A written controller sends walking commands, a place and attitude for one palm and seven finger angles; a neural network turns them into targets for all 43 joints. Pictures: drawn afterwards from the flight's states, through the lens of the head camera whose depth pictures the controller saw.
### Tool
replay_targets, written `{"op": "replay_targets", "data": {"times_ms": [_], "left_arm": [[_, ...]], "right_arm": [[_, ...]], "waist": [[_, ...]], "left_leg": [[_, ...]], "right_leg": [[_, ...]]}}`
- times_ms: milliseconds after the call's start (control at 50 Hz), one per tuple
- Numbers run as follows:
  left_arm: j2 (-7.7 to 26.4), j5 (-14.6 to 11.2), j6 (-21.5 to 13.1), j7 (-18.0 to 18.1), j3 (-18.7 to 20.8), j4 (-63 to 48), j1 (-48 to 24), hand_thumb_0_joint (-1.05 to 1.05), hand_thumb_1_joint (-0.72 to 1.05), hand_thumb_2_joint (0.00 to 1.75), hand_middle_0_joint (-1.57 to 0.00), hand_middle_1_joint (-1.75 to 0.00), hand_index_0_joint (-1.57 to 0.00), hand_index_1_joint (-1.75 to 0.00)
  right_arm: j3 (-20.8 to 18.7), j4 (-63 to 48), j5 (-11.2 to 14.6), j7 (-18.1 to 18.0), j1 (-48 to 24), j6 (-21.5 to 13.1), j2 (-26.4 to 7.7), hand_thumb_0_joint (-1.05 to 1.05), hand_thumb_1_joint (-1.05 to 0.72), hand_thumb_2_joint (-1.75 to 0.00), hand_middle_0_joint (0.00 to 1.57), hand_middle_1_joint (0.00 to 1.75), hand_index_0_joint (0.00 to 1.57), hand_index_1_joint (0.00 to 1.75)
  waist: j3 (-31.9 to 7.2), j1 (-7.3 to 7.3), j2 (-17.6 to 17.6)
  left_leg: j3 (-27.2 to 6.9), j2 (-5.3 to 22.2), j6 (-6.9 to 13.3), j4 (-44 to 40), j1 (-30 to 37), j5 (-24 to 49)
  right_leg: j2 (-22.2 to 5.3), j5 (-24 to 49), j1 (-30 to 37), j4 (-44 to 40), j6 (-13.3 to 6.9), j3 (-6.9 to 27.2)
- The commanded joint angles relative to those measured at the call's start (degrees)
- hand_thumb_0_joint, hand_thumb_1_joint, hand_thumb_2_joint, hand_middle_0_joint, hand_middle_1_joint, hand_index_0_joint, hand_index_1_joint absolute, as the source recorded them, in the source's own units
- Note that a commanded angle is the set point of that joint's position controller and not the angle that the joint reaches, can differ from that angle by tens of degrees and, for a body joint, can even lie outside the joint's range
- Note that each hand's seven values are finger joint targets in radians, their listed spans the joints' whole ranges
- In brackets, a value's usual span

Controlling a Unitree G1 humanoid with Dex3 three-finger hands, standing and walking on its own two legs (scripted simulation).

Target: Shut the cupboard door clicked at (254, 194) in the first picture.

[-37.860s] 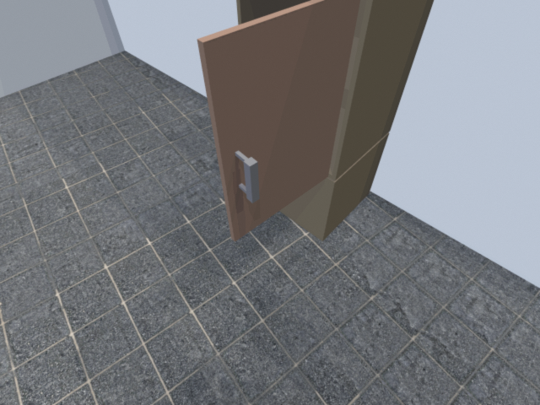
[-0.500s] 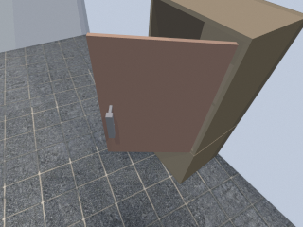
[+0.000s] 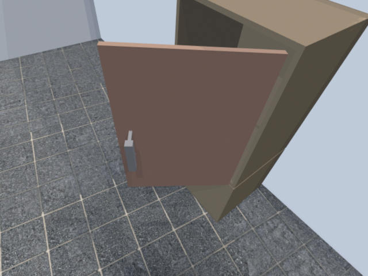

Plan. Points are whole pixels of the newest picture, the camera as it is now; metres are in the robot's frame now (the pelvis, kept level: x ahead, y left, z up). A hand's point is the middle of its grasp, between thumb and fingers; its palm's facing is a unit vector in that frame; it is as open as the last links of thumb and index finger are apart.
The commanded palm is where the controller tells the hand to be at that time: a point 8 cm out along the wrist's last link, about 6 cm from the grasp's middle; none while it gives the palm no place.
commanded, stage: look again from close up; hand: left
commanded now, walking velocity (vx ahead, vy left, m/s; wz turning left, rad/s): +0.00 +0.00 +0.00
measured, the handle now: (131, 151) +0.47 +0.19 -0.08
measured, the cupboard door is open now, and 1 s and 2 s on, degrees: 55 55 55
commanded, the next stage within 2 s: raise the hand and make a fist in 0.18 s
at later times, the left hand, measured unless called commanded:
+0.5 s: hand (106, 232) +0.20 +0.17 +0.00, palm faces +0.24 -0.97 -0.07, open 7.0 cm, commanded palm +0.10 +0.22 -0.08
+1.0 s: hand (127, 250) +0.19 +0.14 -0.08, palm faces +0.00 -1.00 -0.04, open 4.7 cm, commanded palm +0.14 +0.21 -0.07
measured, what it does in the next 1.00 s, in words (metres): steps on the spot: right foot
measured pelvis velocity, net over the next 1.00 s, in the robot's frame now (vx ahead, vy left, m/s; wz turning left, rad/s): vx -0.01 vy -0.05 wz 0.06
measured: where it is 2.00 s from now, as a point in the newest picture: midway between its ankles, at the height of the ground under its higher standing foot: outside the picture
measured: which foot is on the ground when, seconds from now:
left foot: down 0.00-1.00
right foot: down 0.00-0.32, up 0.34-0.46, down 0.48-1.00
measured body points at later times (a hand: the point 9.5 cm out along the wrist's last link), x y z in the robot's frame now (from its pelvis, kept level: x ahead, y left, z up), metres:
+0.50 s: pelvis -0.02 -0.02 -0.03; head -0.02 -0.01 +0.42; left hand +0.19 +0.22 +0.00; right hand +0.10 -0.27 -0.13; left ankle +0.05 +0.03 -0.74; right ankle +0.04 -0.12 -0.74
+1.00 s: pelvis -0.01 -0.05 -0.13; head +0.07 -0.04 +0.31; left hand +0.19 +0.19 -0.08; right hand +0.24 -0.23 -0.20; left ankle +0.04 +0.03 -0.74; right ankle +0.04 -0.12 -0.74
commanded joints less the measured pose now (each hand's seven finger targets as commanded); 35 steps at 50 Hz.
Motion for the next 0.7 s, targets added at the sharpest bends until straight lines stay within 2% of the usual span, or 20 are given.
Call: {"op": "replay_targets", "data": {"times_ms": [0,140,240,260,280,300,320,340,360,380,420,440,460,480,500,520,560,600,620,680], "left_arm": [[3.77,-0.24,-0.56,0.14,0.73,-0.79,5.98,0.00,0.90,0.90,-0.20,-0.30,-0.20,-0.30],[3.36,-0.25,-0.66,0.26,0.63,-0.37,5.94,0.00,0.90,0.90,-0.20,-0.30,-0.20,-0.30],[3.04,-0.20,-0.53,0.28,0.61,-0.11,6.64,0.00,0.90,0.90,-0.20,-0.30,-0.20,-0.30],[4.45,1.23,-1.40,1.93,-0.24,0.47,3.97,0.00,0.90,0.90,-0.20,-0.30,-0.20,-0.30],[32.68,-5.04,-14.41,2.82,19.66,-95.97,-44.04,0.00,0.90,0.90,-0.20,-0.30,-0.20,-0.30],[11.12,-6.35,-12.79,3.43,1.30,-85.06,-7.96,0.00,0.90,0.90,-0.22,-0.32,-0.22,-0.32],[11.84,-7.66,-10.69,6.40,4.97,-80.98,-6.82,0.00,0.90,0.90,-0.24,-0.34,-0.24,-0.34],[-3.10,-8.16,-3.48,6.59,-3.87,-58.28,9.88,0.00,0.90,0.90,-0.25,-0.36,-0.25,-0.36],[-1.97,-10.25,-4.10,6.21,-4.60,-67.16,3.36,0.00,0.90,0.90,-0.27,-0.38,-0.27,-0.38],[-1.51,-10.17,-7.31,4.92,-2.83,-67.71,0.66,0.00,0.90,0.90,-0.29,-0.40,-0.29,-0.40],[0.31,-10.25,-13.85,1.95,2.68,-50.30,3.14,0.00,0.90,0.90,-0.33,-0.44,-0.33,-0.44],[-0.39,-11.15,-18.58,-0.56,4.96,-46.92,6.55,0.00,0.90,0.90,-0.35,-0.46,-0.35,-0.46],[-0.69,-12.86,-23.37,-4.09,7.13,-45.90,11.57,0.00,0.90,0.90,-0.36,-0.48,-0.36,-0.48],[-0.14,-14.81,-27.74,-8.64,8.75,-45.88,12.54,0.00,0.90,0.90,-0.38,-0.50,-0.38,-0.50],[3.53,-16.96,-32.21,-12.48,12.34,-45.59,12.57,0.00,0.90,0.90,-0.40,-0.52,-0.40,-0.52],[5.38,-17.71,-34.14,-15.46,14.34,-43.73,16.15,0.00,0.90,0.90,-0.42,-0.54,-0.42,-0.54],[6.51,-18.07,-33.08,-17.97,13.83,-45.78,15.12,0.00,0.90,0.90,-0.46,-0.58,-0.46,-0.58],[7.53,-17.75,-30.27,-18.02,13.42,-51.21,13.59,0.00,0.90,0.90,-0.49,-0.62,-0.49,-0.62],[10.12,-18.03,-30.06,-17.16,15.06,-57.62,10.03,0.00,0.90,0.90,-0.51,-0.64,-0.51,-0.64],[11.68,-17.96,-34.95,-12.64,14.10,-80.26,0.46,0.00,0.90,0.90,-0.57,-0.70,-0.57,-0.70]], "right_arm": [[-1.25,-2.16,-0.17,-0.65,2.18,-1.32,-7.93,0.00,-0.90,-0.90,0.20,0.30,0.20,0.30],[-1.18,-1.51,-0.12,-0.79,2.58,-1.41,-7.25,0.00,-0.90,-0.90,0.20,0.30,0.20,0.30],[-1.24,-1.34,-0.13,-0.82,2.84,-1.31,-7.13,0.00,-0.90,-0.90,0.20,0.30,0.20,0.30],[-0.40,-6.07,-0.39,-0.28,1.19,-1.02,-10.01,0.00,-0.90,-0.90,0.20,0.30,0.20,0.30],[-3.54,-26.24,1.43,-4.62,7.58,-10.13,-19.76,0.00,-0.90,-0.90,0.20,0.30,0.20,0.30],[1.03,-24.13,3.23,-4.71,2.83,-16.32,-13.03,0.00,-0.90,-0.90,0.20,0.30,0.20,0.30],[1.07,-21.05,2.05,-4.86,0.38,-18.38,-14.91,0.00,-0.90,-0.90,0.20,0.30,0.20,0.30],[0.92,-18.27,2.84,-2.76,-0.64,-18.95,-11.52,0.00,-0.90,-0.90,0.20,0.30,0.20,0.30],[-0.98,-21.25,3.59,-1.31,0.96,-18.99,-14.65,0.00,-0.90,-0.90,0.20,0.30,0.20,0.30],[-1.19,-24.56,3.13,-1.00,-1.95,-19.76,-14.37,0.00,-0.90,-0.90,0.20,0.30,0.20,0.30],[-2.28,-26.61,2.05,-0.71,-2.88,-20.42,-14.50,0.00,-0.90,-0.90,0.20,0.30,0.20,0.30],[-2.66,-28.30,1.42,-0.24,-3.82,-20.27,-13.65,0.00,-0.90,-0.90,0.20,0.30,0.20,0.30],[-3.22,-29.74,0.49,0.11,-5.59,-20.15,-13.75,0.00,-0.90,-0.90,0.20,0.30,0.20,0.30],[-3.91,-31.17,-0.15,0.96,-6.23,-19.36,-15.05,0.00,-0.90,-0.90,0.20,0.30,0.20,0.30],[-4.07,-33.23,-0.10,1.04,-8.43,-18.87,-14.54,0.00,-0.90,-0.90,0.20,0.30,0.20,0.30],[-4.81,-35.26,0.62,1.41,-8.76,-17.92,-14.47,0.00,-0.90,-0.90,0.20,0.30,0.20,0.30],[-4.90,-41.60,1.69,1.55,-13.40,-16.74,-15.16,0.00,-0.90,-0.90,0.20,0.30,0.20,0.30],[-4.53,-45.24,2.49,1.50,-13.84,-15.25,-15.17,0.00,-0.90,-0.90,0.20,0.30,0.20,0.30],[-4.51,-46.20,2.58,1.27,-12.94,-14.82,-15.20,0.00,-0.90,-0.90,0.20,0.30,0.20,0.30],[-3.86,-47.39,1.31,0.59,-10.31,-15.88,-13.88,0.00,-0.90,-0.90,0.20,0.30,0.20,0.30]], "waist": [[1.94,0.51,3.42],[2.81,0.35,1.78],[2.93,0.28,3.01],[7.11,-0.69,4.69],[-14.37,-10.81,4.16],[-24.07,-3.42,21.75],[-20.09,-1.20,23.92],[-9.60,-1.43,14.73],[-3.60,-2.84,13.06],[-0.27,-2.81,10.64],[3.99,-3.74,-7.58],[2.28,-1.60,-16.06],[-1.38,1.13,-17.34],[-5.95,2.01,-14.25],[-5.80,3.06,-16.31],[-5.52,4.40,-12.96],[-4.20,5.60,-6.49],[-6.76,5.81,0.73],[-9.65,5.52,2.73],[-19.53,3.17,13.27]], "left_leg": [[-14.94,12.15,-4.94,-9.37,1.29,-10.01],[-13.45,12.00,-4.73,-8.43,2.01,-6.79],[-13.85,12.05,-5.13,-9.56,2.46,-8.95],[-12.49,12.10,-7.73,-2.50,-2.94,3.60],[-18.45,10.75,-8.55,-0.84,17.26,7.44],[-22.23,14.97,-13.47,-2.49,29.81,3.35],[-22.62,13.80,-16.80,-7.38,21.06,-1.62],[-20.97,12.51,-15.91,-8.28,9.13,-14.99],[-19.03,10.36,-12.85,-5.50,3.40,-20.29],[-17.71,8.78,-11.18,-0.88,0.36,-20.56],[-12.14,4.48,-7.86,13.31,-12.39,-18.29],[-10.53,3.80,-7.36,19.67,-18.43,-16.35],[-9.33,3.19,-7.49,24.18,-23.63,-15.85],[-7.87,2.88,-8.18,27.66,-25.20,-15.18],[-7.87,2.23,-8.61,31.37,-33.41,-17.93],[-7.12,1.91,-8.82,32.84,-37.23,-20.09],[-6.88,0.69,-8.35,32.48,-42.09,-28.48],[-7.84,0.95,-7.43,32.33,-42.73,-32.22],[-8.83,1.37,-7.06,32.75,-43.35,-33.50],[-13.05,3.08,-6.12,33.94,-37.37,-33.40]], "right_leg": [[-2.40,0.90,-3.54,-2.19,-3.36,3.02],[-2.70,2.03,-3.63,-3.05,-3.28,3.43],[-2.38,1.52,-4.25,-2.56,-3.16,3.52],[-1.81,0.09,-5.81,1.92,-3.21,2.05],[4.27,3.87,-11.99,9.27,-3.19,-0.46],[6.05,-7.96,-17.84,15.03,-3.37,-1.47],[5.86,-9.32,-18.46,17.92,-3.88,0.86],[3.52,-8.13,-20.01,20.21,-3.94,0.26],[3.31,-6.77,-21.09,18.54,-4.08,-0.30],[3.71,-7.45,-22.74,14.89,-4.10,-0.93],[3.09,-14.58,-27.31,8.38,-4.05,-0.65],[2.76,-20.43,-30.65,10.62,-3.81,0.54],[2.60,-21.97,-32.18,14.12,-4.02,1.65],[2.81,-18.66,-32.67,18.70,-4.23,0.98],[1.78,-22.90,-33.94,20.73,-4.72,3.86],[1.26,-27.67,-33.05,22.11,-5.68,6.78],[1.90,-35.72,-35.69,24.86,-5.84,8.06],[2.51,-35.63,-37.62,27.26,-5.73,8.28],[2.91,-34.98,-38.20,28.95,-5.76,8.78],[4.44,-27.69,-42.16,33.30,-6.09,7.75]]}}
